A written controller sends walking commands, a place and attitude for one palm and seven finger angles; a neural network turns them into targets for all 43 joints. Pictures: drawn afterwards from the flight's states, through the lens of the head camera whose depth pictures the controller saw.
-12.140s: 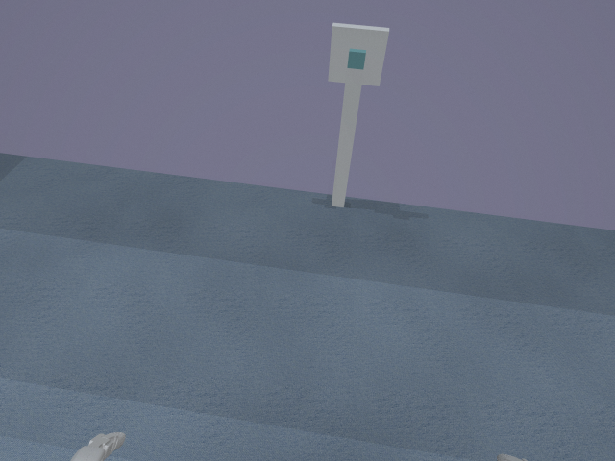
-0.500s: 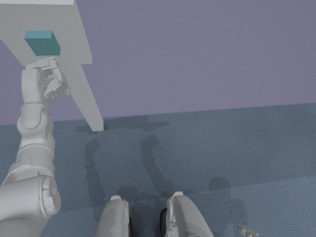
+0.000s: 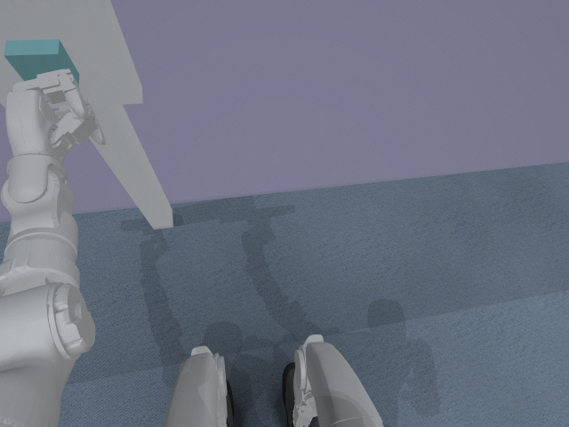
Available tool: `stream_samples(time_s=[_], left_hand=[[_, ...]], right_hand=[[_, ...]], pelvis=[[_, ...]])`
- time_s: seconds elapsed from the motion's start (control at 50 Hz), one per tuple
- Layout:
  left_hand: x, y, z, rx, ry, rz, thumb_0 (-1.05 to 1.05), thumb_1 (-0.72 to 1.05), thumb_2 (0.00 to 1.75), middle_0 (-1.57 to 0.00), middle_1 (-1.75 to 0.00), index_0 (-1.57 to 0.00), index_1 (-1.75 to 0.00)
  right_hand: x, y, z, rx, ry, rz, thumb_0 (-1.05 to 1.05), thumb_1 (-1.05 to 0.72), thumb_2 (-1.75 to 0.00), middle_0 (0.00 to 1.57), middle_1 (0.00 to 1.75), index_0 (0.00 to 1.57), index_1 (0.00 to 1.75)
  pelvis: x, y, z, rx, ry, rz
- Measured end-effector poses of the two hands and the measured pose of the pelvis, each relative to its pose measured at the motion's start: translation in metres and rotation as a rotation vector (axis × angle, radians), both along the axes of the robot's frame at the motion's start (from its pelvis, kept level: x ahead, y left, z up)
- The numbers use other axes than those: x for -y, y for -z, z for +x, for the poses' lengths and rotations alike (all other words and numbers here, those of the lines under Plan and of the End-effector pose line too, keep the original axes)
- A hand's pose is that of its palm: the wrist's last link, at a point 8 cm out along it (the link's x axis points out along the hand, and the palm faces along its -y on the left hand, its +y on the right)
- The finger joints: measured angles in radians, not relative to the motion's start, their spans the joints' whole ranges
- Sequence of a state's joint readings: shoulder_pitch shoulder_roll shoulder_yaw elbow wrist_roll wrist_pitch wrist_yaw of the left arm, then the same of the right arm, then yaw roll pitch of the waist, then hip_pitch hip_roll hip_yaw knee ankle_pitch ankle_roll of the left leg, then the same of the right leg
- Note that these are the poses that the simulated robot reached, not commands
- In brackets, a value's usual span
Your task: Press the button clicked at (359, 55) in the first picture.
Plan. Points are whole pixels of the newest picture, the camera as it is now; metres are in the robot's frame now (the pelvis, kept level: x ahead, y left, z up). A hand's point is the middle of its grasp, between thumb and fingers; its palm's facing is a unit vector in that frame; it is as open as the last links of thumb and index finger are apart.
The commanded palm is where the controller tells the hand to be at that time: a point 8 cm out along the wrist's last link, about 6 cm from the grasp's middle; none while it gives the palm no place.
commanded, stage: press the button with the knuckle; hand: left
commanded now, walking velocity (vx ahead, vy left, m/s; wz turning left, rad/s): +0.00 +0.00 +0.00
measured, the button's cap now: (44, 63) +0.56 +0.26 +0.07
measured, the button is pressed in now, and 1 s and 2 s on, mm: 0 7 0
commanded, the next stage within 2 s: hold the button down briefly in 0.44 s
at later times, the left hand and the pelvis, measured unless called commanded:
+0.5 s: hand (86, 108) +0.53 +0.22 +0.03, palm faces +0.10 -0.99 -0.02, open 3.6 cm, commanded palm +0.54 +0.24 +0.04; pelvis -0.02 +0.00 -0.02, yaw +0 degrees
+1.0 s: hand (86, 109) +0.53 +0.22 +0.03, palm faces +0.11 -0.99 -0.03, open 3.6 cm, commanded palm +0.52 +0.24 +0.04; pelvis -0.05 +0.00 -0.03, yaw -1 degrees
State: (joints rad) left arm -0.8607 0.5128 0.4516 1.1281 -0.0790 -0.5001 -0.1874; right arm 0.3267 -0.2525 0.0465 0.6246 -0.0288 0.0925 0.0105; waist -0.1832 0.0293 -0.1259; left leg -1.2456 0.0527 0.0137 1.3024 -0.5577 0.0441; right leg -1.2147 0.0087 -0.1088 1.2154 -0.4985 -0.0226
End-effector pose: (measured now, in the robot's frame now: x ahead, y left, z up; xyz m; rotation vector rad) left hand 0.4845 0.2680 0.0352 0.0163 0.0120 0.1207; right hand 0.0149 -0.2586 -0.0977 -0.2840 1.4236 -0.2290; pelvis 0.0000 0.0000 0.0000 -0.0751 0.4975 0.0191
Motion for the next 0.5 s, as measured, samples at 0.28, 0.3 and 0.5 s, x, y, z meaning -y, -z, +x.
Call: stream_samples(time_s=[0.28,0.3,0.5], left_hand=[[-0.003,0.0,0.008,-0.005,0.001,-0.006,0.03,0.9,0.9,-1.3,-1.5,-1.41,-1.5],[-0.003,0.0,0.009,-0.005,0.001,-0.004,0.03,0.9,0.9,-1.3,-1.5,-1.42,-1.5],[-0.007,0.0,0.017,0.01,0.016,0.007,0.03,0.89,0.92,-1.3,-1.5,-1.52,-1.5]], right_hand=[[0.006,0.0,-0.007,-0.002,-0.017,-0.028,0.0,-0.91,-0.9,0.21,0.3,0.2,0.3],[0.006,0.0,-0.008,-0.002,-0.018,-0.031,0.0,-0.91,-0.9,0.21,0.3,0.2,0.3],[0.005,0.006,-0.027,-0.032,-0.026,-0.042,0.0,-0.91,-0.9,0.21,0.3,0.2,0.3]], pelvis=[[0.002,0.005,-0.009,-0.007,-0.01,-0.014],[0.002,0.006,-0.009,-0.008,-0.011,-0.015],[0.003,0.017,-0.019,-0.029,-0.016,-0.025]])
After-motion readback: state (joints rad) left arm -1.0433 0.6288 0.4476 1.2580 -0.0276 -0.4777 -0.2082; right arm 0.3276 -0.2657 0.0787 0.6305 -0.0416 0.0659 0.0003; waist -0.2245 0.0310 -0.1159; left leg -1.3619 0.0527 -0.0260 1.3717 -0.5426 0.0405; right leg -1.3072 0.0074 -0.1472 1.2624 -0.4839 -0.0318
